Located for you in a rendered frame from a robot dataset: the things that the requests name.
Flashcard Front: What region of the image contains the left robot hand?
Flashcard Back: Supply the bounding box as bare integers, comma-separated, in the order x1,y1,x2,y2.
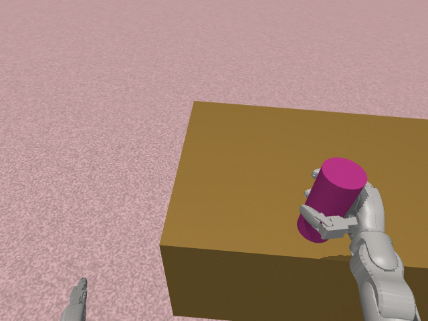
60,278,87,321

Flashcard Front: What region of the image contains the right robot hand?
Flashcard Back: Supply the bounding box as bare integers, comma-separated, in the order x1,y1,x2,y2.
299,168,385,241

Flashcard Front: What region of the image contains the right robot arm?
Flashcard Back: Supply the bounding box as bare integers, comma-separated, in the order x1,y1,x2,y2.
349,231,421,321

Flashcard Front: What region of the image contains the can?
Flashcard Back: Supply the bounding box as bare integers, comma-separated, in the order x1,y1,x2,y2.
297,157,367,243

